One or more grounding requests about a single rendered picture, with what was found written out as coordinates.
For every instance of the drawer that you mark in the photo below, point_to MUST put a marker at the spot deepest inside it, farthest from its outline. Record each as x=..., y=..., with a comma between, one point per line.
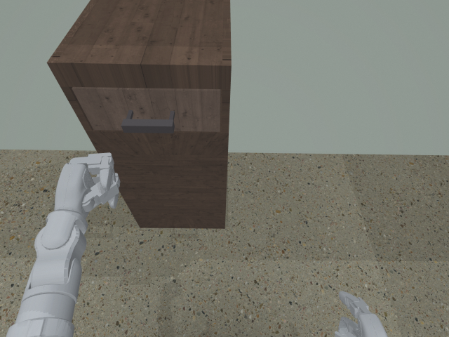
x=195, y=109

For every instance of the cabinet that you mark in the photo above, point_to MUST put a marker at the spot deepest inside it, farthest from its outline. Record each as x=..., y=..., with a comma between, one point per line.
x=168, y=180

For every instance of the handle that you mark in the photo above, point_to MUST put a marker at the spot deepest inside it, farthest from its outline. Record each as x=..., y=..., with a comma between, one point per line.
x=130, y=125

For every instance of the robot left hand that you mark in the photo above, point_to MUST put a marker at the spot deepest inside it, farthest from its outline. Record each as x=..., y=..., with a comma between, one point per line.
x=75, y=182

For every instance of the robot right hand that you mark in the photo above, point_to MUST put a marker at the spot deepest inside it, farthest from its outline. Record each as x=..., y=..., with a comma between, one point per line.
x=369, y=325

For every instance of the robot left forearm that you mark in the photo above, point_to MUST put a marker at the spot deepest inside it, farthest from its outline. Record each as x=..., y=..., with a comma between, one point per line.
x=47, y=306

